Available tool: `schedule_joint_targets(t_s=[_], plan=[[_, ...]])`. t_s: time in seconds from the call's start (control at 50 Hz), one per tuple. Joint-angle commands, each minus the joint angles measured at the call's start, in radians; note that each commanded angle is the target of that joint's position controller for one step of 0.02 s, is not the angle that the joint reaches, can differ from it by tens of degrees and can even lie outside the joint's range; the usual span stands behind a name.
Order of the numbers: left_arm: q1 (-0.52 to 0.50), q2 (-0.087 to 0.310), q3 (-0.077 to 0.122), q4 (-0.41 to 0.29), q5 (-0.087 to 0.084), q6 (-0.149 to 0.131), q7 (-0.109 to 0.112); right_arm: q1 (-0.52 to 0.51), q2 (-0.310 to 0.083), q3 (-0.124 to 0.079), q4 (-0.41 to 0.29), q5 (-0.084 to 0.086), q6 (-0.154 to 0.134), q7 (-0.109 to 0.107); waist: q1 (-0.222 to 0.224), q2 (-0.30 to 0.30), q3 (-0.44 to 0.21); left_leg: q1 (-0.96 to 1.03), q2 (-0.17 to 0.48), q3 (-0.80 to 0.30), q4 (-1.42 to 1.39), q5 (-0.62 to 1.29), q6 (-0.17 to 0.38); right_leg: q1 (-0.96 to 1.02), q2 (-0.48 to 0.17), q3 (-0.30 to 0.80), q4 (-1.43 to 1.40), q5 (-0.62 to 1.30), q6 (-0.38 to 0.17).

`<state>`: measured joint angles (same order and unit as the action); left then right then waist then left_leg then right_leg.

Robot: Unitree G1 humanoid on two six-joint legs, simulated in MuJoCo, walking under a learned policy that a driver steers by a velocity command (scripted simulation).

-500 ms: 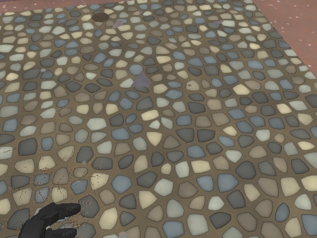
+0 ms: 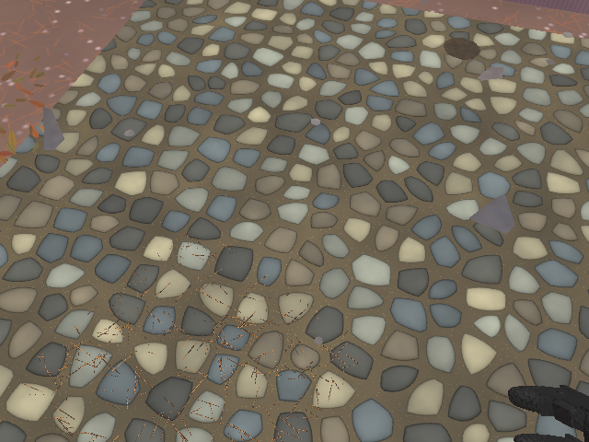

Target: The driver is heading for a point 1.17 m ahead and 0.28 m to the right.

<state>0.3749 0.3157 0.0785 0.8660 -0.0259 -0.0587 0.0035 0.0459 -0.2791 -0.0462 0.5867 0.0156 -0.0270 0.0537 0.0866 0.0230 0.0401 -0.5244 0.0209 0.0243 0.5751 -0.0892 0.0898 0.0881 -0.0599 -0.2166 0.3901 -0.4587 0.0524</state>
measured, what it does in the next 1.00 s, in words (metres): walks ahead, turning right: right foot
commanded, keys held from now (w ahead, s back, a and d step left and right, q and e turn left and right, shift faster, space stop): w+e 0.84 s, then w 0.08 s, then w+q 0.08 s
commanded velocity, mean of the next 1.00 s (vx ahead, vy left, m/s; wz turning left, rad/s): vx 0.50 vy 0.00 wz -0.36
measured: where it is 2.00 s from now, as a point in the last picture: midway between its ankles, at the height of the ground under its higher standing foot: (426, 227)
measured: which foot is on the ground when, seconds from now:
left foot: down 0.00-0.54, up 0.56-1.00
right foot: down 0.00-0.02, up 0.04-0.54, down 0.56-1.00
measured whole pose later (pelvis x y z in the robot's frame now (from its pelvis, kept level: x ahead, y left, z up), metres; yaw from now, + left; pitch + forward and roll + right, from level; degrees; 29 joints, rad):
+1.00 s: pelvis +0.56 -0.10 +0.02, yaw -27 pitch +2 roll -1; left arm 0.35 0.29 0.07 0.76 -0.02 -0.04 0.01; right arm 0.04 -0.28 -0.04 0.70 0.00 -0.11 0.03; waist 0.08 0.04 0.01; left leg -0.53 0.02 -0.05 0.49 0.03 -0.02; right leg -0.04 0.10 0.17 0.40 -0.38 -0.07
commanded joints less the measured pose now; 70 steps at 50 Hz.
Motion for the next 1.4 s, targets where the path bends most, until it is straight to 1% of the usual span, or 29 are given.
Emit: schedule_joint_targets(t_s=[0.02, 0.04, 0.06, 0.08, 0.12, 0.16, 0.26, 0.34, 0.44, 0.5, 0.54, 0.56, 0.58, 0.6, 0.62, 0.66, 0.7, 0.74, 0.86, 0.96, 1.02, 1.04, 1.06, 1.08, 1.1, 1.14, 1.2, 1.32, 1.4], plan=[[0.047, 0.047, -0.022, -0.097, 0.036, -0.021, -0.008, 0.387, -0.303, -0.104, 0.026, -0.012, 0.000, -0.037, -0.193, 0.183, -0.314, 0.934, 0.255, -0.464, -0.046, -0.060, 0.212, -0.666, -0.035, 0.034, 0.745, 0.299, -0.055], [0.054, 0.067, -0.027, -0.069, 0.016, -0.044, -0.017, 0.413, -0.261, -0.085, 0.010, -0.008, -0.007, -0.037, -0.213, 0.169, -0.497, 0.968, 0.404, -0.807, -0.205, -0.135, 0.296, -0.755, 0.056, 0.250, 0.942, -0.150, -0.055], [-0.060, 0.154, 0.003, -0.095, -0.030, -0.049, -0.024, 0.372, -0.205, -0.064, 0.023, -0.017, -0.017, -0.029, -0.232, 0.077, -0.355, 0.852, 0.365, -0.642, -0.230, -0.134, 0.232, -0.830, 0.007, 0.306, 0.986, -0.095, -0.068], [-0.120, 0.136, -0.003, -0.118, -0.037, -0.051, -0.023, 0.317, -0.182, -0.056, 0.035, -0.016, -0.024, -0.028, -0.200, 0.071, -0.214, 0.693, 0.319, -0.477, -0.246, -0.082, 0.191, -0.845, -0.033, 0.287, 0.930, -0.015, -0.075], [-0.106, 0.117, 0.002, -0.097, -0.006, -0.032, -0.011, 0.204, -0.110, -0.036, 0.044, -0.021, -0.041, -0.025, -0.117, 0.069, -0.100, 0.459, 0.236, -0.290, -0.313, 0.008, 0.138, -0.749, -0.095, 0.293, 0.808, 0.120, -0.067], [-0.037, 0.076, -0.001, -0.064, -0.007, 0.001, -0.008, 0.164, -0.093, -0.036, 0.055, -0.027, -0.064, -0.023, -0.075, 0.076, -0.087, 0.357, 0.220, -0.208, -0.390, 0.033, 0.139, -0.662, -0.098, 0.299, 0.791, 0.197, -0.049], [-0.122, 0.042, 0.000, -0.084, 0.000, 0.015, -0.002, 0.182, -0.098, -0.043, 0.115, -0.041, -0.086, -0.043, -0.081, 0.034, -0.009, 0.379, 0.202, -0.026, -0.450, 0.142, 0.111, -0.777, -0.072, 0.348, 0.599, 0.424, -0.025], [-0.230, 0.011, -0.014, -0.114, 0.007, 0.005, -0.027, 0.202, -0.124, -0.049, 0.146, -0.031, -0.081, -0.057, -0.123, 0.018, 0.030, 0.424, 0.201, 0.076, -0.476, 0.152, 0.082, -0.756, -0.053, 0.277, 0.376, 0.579, -0.038], [-0.349, 0.006, -0.023, -0.189, 0.008, 0.006, -0.059, 0.271, -0.155, -0.065, 0.200, -0.009, -0.046, -0.066, -0.163, 0.006, 0.073, 0.618, 0.263, 0.124, -0.408, 0.266, 0.069, -0.832, -0.037, 0.216, 0.249, 0.470, -0.087], [-0.305, 0.041, -0.006, -0.214, 0.007, 0.012, -0.071, 0.246, -0.195, -0.076, 0.199, -0.001, -0.020, -0.078, -0.111, 0.054, 0.004, 0.670, 0.266, 0.165, -0.239, 0.700, 0.035, -0.700, 0.040, 0.129, 0.240, 0.315, -0.142], [-0.081, 0.117, 0.039, -0.171, 0.003, 0.017, -0.060, 0.215, -0.205, -0.075, 0.191, 0.005, -0.006, -0.088, 0.023, 0.053, -0.128, 0.583, 0.219, 0.202, 0.088, 0.839, -0.011, -0.373, 0.124, 0.099, 0.186, 0.313, -0.202], [0.076, 0.201, 0.073, -0.138, 0.001, 0.026, -0.039, 0.228, -0.175, -0.060, 0.176, -0.009, -0.014, -0.091, 0.088, -0.044, -0.224, 0.356, 0.171, 0.201, 0.384, 0.551, -0.057, -0.067, 0.040, 0.279, 0.145, 0.328, -0.260], [0.055, 0.294, 0.086, -0.143, -0.010, 0.021, -0.032, 0.336, -0.020, -0.012, 0.129, -0.042, -0.044, -0.070, -0.040, -0.298, -0.301, -0.111, -0.051, 0.108, 0.738, -0.439, -0.125, 0.268, -0.216, 0.846, 0.064, 0.171, -0.457], [0.081, 0.213, 0.061, -0.170, 0.000, 0.007, -0.035, 0.235, -0.091, -0.018, 0.124, -0.006, -0.086, -0.053, 0.035, -0.174, -0.410, -0.228, -0.065, -0.119, 0.839, -0.504, -0.105, 0.334, -0.267, 1.049, -0.075, 0.076, -0.481], [0.043, 0.163, 0.047, -0.168, 0.010, -0.004, -0.035, 0.136, -0.140, -0.031, 0.091, 0.030, -0.109, -0.043, 0.049, -0.127, -0.271, -0.298, -0.011, -0.132, 0.810, -0.409, -0.078, 0.243, -0.243, 0.904, -0.101, 0.143, -0.426], [-0.086, 0.106, 0.030, -0.190, 0.006, -0.009, -0.032, 0.109, -0.136, -0.033, 0.095, -0.007, -0.122, -0.054, -0.036, -0.016, -0.120, -0.212, 0.062, -0.117, 0.629, -0.279, -0.073, -0.035, -0.162, 0.692, -0.109, 0.349, -0.367], [-0.136, 0.084, 0.020, -0.220, 0.022, -0.009, -0.024, 0.144, -0.139, -0.041, 0.099, -0.023, -0.100, -0.054, -0.089, -0.048, -0.096, -0.105, 0.084, -0.120, 0.553, -0.231, -0.096, -0.173, -0.122, 0.619, -0.149, 0.482, -0.365], [-0.132, 0.105, 0.024, -0.220, 0.016, -0.012, -0.013, 0.150, -0.112, -0.036, 0.098, -0.030, -0.080, -0.056, -0.103, -0.046, -0.074, -0.084, 0.081, -0.094, 0.462, -0.198, -0.131, -0.258, -0.101, 0.553, -0.167, 0.568, -0.364], [-0.054, 0.138, 0.034, -0.192, 0.006, 0.005, 0.013, -0.054, -0.058, -0.011, 0.046, -0.021, -0.079, -0.046, -0.024, -0.098, -0.038, 0.023, -0.001, -0.057, 0.029, 0.179, -0.170, -0.358, -0.011, 0.450, -0.152, 0.456, -0.274], [0.008, 0.118, 0.027, -0.149, 0.010, 0.009, 0.014, -0.087, -0.100, -0.021, 0.036, -0.011, -0.098, -0.021, -0.007, -0.127, -0.028, 0.005, 0.009, -0.079, -0.075, 0.151, -0.108, -0.178, -0.108, 0.532, -0.066, 0.428, -0.254], [-0.018, 0.119, 0.026, -0.145, 0.016, 0.016, 0.012, 0.042, -0.141, -0.042, 0.070, -0.014, -0.104, -0.024, -0.081, -0.141, -0.070, 0.145, -0.029, -0.018, -0.122, 0.048, -0.028, -0.101, -0.097, 0.491, 0.086, 0.763, -0.217], [-0.022, 0.095, 0.013, -0.154, 0.024, 0.017, 0.012, 0.175, -0.176, -0.056, 0.098, -0.023, -0.106, -0.026, -0.140, -0.110, -0.185, 0.356, 0.025, -0.077, -0.088, 0.092, 0.026, -0.153, -0.050, 0.437, 0.278, 0.804, -0.190], [0.067, 0.050, -0.003, -0.171, 0.027, 0.008, 0.014, 0.306, -0.256, -0.075, 0.113, -0.034, -0.104, -0.024, -0.141, 0.074, -0.344, 0.714, 0.209, -0.413, -0.082, 0.055, 0.168, -0.437, 0.072, 0.355, 0.613, 0.550, -0.119], [0.111, 0.035, -0.014, -0.167, 0.021, -0.005, 0.011, 0.368, -0.243, -0.077, 0.152, -0.005, -0.092, -0.012, -0.143, 0.301, -0.375, 0.863, 0.330, -0.788, -0.248, -0.174, 0.272, -0.705, 0.165, 0.319, 0.858, -0.059, -0.064], [0.025, 0.109, -0.002, -0.186, 0.010, -0.019, 0.005, 0.325, -0.176, -0.054, 0.139, 0.020, -0.088, -0.009, -0.158, 0.179, -0.252, 0.801, 0.316, -0.801, -0.291, -0.358, 0.230, -0.831, 0.096, 0.374, 0.926, -0.057, -0.076], [-0.157, 0.104, -0.004, -0.229, 0.017, -0.042, -0.002, 0.236, -0.137, -0.041, 0.116, -0.007, -0.072, -0.016, -0.151, 0.009, -0.056, 0.554, 0.232, -0.575, -0.321, -0.220, 0.178, -0.847, 0.032, 0.330, 0.840, 0.073, -0.083], [-0.144, 0.072, -0.002, -0.236, 0.045, -0.048, -0.004, 0.218, -0.113, -0.031, 0.109, -0.011, -0.066, -0.027, -0.095, 0.054, -0.064, 0.448, 0.150, -0.450, -0.352, 0.021, 0.166, -0.733, -0.006, 0.313, 0.650, 0.149, -0.057], [-0.306, 0.014, -0.026, -0.272, 0.038, -0.043, -0.004, 0.277, -0.173, -0.053, 0.135, 0.008, -0.047, -0.063, -0.134, 0.059, -0.038, 0.308, 0.092, -0.329, -0.366, 0.092, 0.141, -0.628, 0.039, 0.276, 0.276, 0.395, 0.008], [-0.407, 0.029, -0.022, -0.294, 0.021, -0.056, -0.016, 0.347, -0.167, -0.054, 0.156, 0.016, -0.027, -0.072, -0.166, 0.064, -0.035, 0.313, 0.093, -0.371, -0.316, 0.032, 0.114, -0.543, 0.081, 0.292, 0.140, 0.494, 0.008]])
